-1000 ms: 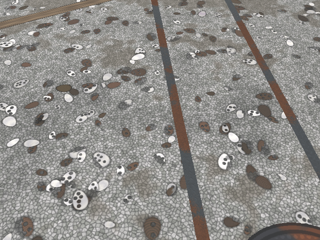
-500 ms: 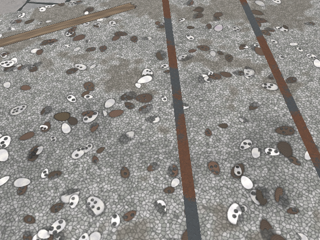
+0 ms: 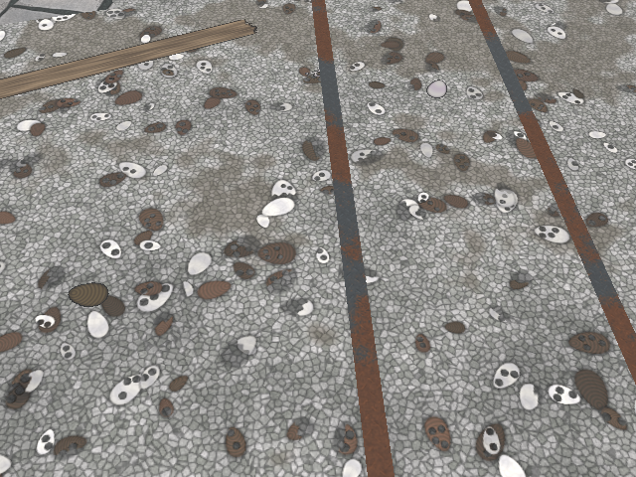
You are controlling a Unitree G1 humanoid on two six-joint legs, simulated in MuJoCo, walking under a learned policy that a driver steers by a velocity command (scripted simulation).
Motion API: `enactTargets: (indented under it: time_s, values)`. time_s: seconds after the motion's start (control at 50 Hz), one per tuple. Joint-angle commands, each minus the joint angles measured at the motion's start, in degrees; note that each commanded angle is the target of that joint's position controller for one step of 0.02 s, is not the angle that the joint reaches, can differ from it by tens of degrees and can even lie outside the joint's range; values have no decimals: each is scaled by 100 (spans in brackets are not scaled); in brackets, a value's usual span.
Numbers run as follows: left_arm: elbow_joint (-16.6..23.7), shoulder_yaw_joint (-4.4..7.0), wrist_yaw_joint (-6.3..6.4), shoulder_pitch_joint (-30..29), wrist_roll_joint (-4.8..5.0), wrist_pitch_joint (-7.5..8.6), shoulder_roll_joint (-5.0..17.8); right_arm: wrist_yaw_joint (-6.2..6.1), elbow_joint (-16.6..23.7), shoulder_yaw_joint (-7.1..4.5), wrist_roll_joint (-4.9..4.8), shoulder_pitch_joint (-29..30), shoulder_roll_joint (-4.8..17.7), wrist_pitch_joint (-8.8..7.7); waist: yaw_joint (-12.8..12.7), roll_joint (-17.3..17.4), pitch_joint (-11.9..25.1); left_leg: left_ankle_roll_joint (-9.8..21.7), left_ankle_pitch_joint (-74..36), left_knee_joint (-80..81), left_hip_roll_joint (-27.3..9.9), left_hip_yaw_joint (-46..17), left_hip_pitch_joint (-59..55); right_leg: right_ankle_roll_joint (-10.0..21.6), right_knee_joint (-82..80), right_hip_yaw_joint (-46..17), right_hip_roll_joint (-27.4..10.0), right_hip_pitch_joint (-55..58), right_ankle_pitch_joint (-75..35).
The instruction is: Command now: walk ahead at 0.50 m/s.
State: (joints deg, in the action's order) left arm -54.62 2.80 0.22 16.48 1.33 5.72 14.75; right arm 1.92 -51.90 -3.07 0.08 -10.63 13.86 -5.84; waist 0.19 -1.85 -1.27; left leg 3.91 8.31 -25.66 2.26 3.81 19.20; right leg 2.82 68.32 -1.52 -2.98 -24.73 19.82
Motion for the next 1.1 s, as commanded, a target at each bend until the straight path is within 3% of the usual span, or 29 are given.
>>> enactTargets:
  time_s: [0.02,0.1,0.2,0.26,0.3,0.34,0.36,0.38,0.4,0.42,0.44,0.46,0.48,0.5,0.54,0.6,0.64,0.66,0.68,0.7,0.74,0.78,0.82,1.02,1.04,1.06,1.1]
  values:
    - [291,135,50,268,-30,-54,309,11,133,-77,34,-176,474,-95,-122,601,373,1000,-689,1619,-1532,-1720,-944,11,-232,-263,-554,-860,-425]
    - [544,168,76,-442,-104,-137,323,-124,-41,-147,14,-539,768,-82,-38,431,29,1037,-1006,1918,-1522,-1330,-971,-197,-1273,-192,-628,-1518,-1331]
    - [744,81,-4,-1278,-132,-77,89,-222,-199,-98,5,-819,766,31,169,514,-56,646,-2708,1578,-1077,-412,-911,-249,-3064,216,-206,-832,-2565]
    - [819,59,-71,-1575,-106,-83,131,-243,-363,-81,-19,-1033,774,121,287,622,27,607,-2877,1214,-1212,-442,-1331,-200,-3532,211,-28,-585,-2646]
    - [856,82,-120,-1585,-131,-54,267,-267,-417,-94,-40,-956,800,180,208,705,97,533,-2999,828,-1364,-604,-1682,-60,-3803,131,32,-482,-2287]
    - [655,175,-125,-963,-194,-3,501,-298,-404,-119,-89,-684,854,222,-179,670,395,328,-3153,121,-1263,-643,-1834,135,-4351,192,188,316,-2462]
    - [481,272,-91,-500,-249,28,805,-297,-395,-100,-41,-825,783,216,-273,370,746,120,-2892,-616,-892,-491,-1660,270,-4494,112,43,1191,-4018]
    - [409,320,-60,-15,-363,24,1166,-275,-359,11,98,-1247,449,162,-152,-361,1550,-151,-954,-1944,-475,-333,-477,761,-3837,-785,-963,3010,-6457]
    - [324,220,-61,163,-320,-59,873,-232,-602,188,39,-1955,-63,153,-78,-1379,2318,-460,2708,-3412,2,-415,604,1716,-3889,-2006,-2058,4083,-7058]
    - [339,123,-104,183,-201,-124,541,-212,-677,68,-63,-1802,418,207,-202,-852,2362,-517,3287,-3957,-153,-898,751,1685,-4173,-2192,-1913,3680,-5779]
    - [401,103,-107,-255,-145,-152,531,-235,-534,-4,-147,-1298,630,285,-153,-554,1718,-543,3045,-4107,-327,-860,1069,1454,-4463,-1907,-1699,2991,-4506]
    - [484,65,-84,-701,-168,-172,469,-300,-470,-26,-141,-929,605,386,-68,-235,1216,-584,2718,-3963,-500,-772,1109,1265,-4747,-1666,-1491,2241,-3492]
    - [545,34,-60,-1076,-205,-190,408,-366,-438,-53,-87,-759,566,494,62,-165,878,-618,2430,-3607,-647,-771,884,1114,-5036,-1451,-1343,1492,-2714]
    - [561,40,-42,-1315,-266,-222,436,-415,-443,-44,-59,-809,455,583,215,-364,729,-634,2168,-3114,-713,-730,456,972,-5258,-1213,-1148,905,-2097]
    - [529,52,-9,-1410,-338,-273,435,-481,-532,-13,-19,-915,262,659,274,-592,676,-637,1895,-2339,-577,-507,-168,921,-5444,-837,-883,373,-1652]
    - [429,48,49,-1359,-234,-322,438,-480,-644,-15,14,-955,240,703,299,-555,811,-539,893,-1306,-500,-371,-798,849,-5525,-716,-800,251,-509]
    - [341,29,77,-1318,-138,-379,395,-433,-692,-24,100,-911,258,722,350,-486,617,-388,347,-626,-403,-235,-1228,540,-5559,-618,-625,-66,737]
    - [246,-2,79,-1169,-137,-395,302,-421,-659,-20,170,-844,304,724,324,-362,407,-273,283,-304,-526,-371,-1230,281,-5552,-582,-504,-172,1218]
    - [203,-2,81,-1078,-160,-415,302,-432,-585,-21,178,-753,454,715,214,-146,118,-115,643,134,-815,-676,-982,67,-5326,-473,-339,-173,1261]
    - [206,30,109,-882,-147,-440,284,-440,-650,-100,75,-601,786,688,-81,603,-129,17,1761,274,-794,-720,-112,-95,-5145,-34,55,311,747]
    - [130,37,166,-879,-184,-451,292,-431,-675,-27,76,-377,434,550,-110,878,-205,-135,2226,757,-760,-789,621,-129,-4628,110,131,1225,-174]
    - [6,42,187,-727,-215,-470,270,-420,-675,-26,59,-230,396,443,-163,841,-173,-280,1791,722,-715,-744,526,-61,-4493,150,129,1381,-576]
    - [-76,41,168,-717,-199,-471,236,-419,-752,-12,29,-420,345,390,-86,543,-91,-304,1318,555,-659,-661,204,4,-4497,116,92,1296,-742]
    - [-373,40,152,-669,-132,-504,236,-412,-900,26,0,-691,293,428,18,197,201,-260,-61,190,-545,-480,-412,-8,-4230,142,60,1502,-1946]
    - [-456,29,157,-567,-127,-520,191,-412,-972,28,-10,-823,261,443,32,223,313,-226,472,249,-507,-442,-480,-2,-4182,238,144,1541,-1398]
    - [-496,45,165,-541,-94,-539,213,-418,-998,-2,-45,-867,333,467,29,317,193,-117,1318,308,-493,-481,-391,16,-4043,369,279,1413,-464]
    - [-463,77,167,-651,-56,-510,278,-431,-929,-71,-106,-888,518,464,82,538,-311,226,2906,591,-764,-941,-229,64,-3752,472,413,671,1032]
